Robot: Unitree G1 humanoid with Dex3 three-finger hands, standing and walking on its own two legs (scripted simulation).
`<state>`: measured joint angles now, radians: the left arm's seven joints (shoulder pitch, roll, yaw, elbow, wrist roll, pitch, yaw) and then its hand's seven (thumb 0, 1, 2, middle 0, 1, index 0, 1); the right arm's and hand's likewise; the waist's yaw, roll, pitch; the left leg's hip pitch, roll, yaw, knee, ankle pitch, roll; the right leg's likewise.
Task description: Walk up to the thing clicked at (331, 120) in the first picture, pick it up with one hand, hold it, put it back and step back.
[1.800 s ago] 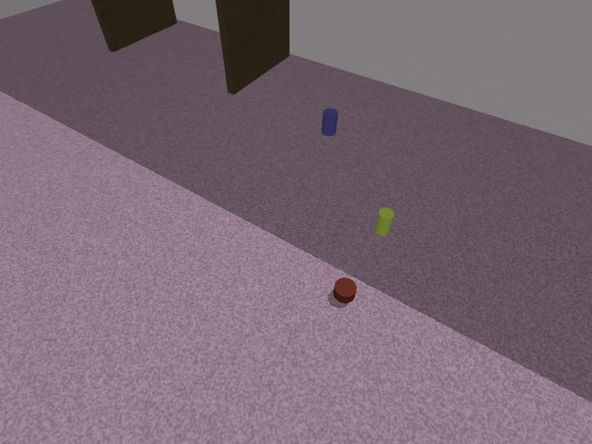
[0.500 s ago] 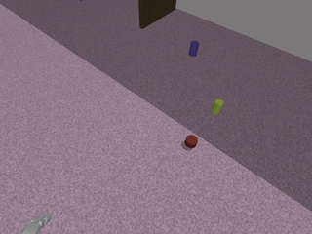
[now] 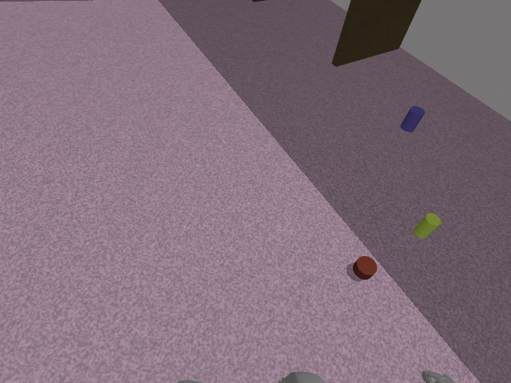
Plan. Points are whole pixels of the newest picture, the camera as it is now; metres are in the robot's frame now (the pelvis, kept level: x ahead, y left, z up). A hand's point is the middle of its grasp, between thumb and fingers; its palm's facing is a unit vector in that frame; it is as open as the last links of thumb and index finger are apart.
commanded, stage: walk up
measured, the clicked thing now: (412, 119) +1.62 -1.01 -0.69
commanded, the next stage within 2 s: stand in 1.14 s
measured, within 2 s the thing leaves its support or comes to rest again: neither
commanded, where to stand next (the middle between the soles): +0.04 -0.01 m, yaw +17 degrees
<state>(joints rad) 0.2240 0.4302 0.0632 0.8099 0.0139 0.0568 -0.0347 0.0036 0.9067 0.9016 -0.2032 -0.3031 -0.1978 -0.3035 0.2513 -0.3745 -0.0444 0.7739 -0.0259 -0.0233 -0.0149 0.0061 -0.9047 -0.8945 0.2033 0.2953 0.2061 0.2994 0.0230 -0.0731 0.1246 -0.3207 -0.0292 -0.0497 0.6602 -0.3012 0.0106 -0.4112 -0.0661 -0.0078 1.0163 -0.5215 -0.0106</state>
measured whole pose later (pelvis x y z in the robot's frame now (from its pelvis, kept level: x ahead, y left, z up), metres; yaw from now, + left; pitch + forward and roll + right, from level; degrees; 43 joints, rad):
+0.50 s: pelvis -0.01 +0.00 -0.01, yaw +13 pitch -3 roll +1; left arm 0.25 0.44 0.06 0.82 0.01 0.02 0.00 0.00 0.90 0.90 -0.21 -0.30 -0.20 -0.30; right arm 0.23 -0.39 -0.05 0.82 -0.03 -0.02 0.00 0.01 -0.91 -0.89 0.20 0.30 0.20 0.30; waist 0.04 -0.04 0.12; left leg -0.35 -0.05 -0.01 0.73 -0.33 0.02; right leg -0.36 -0.13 -0.01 0.91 -0.54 0.00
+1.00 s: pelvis -0.01 -0.02 +0.01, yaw +18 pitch -3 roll -1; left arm 0.14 0.37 0.02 1.00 0.00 0.00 -0.02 0.00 0.90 0.90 -0.21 -0.30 -0.20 -0.30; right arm 0.17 -0.36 0.00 1.01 -0.01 -0.03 0.00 0.01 -0.91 -0.89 0.20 0.30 0.20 0.30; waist 0.02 0.00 0.07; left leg -0.30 -0.03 -0.12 0.59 -0.24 -0.01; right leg -0.21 -0.05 -0.07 0.56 -0.31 0.03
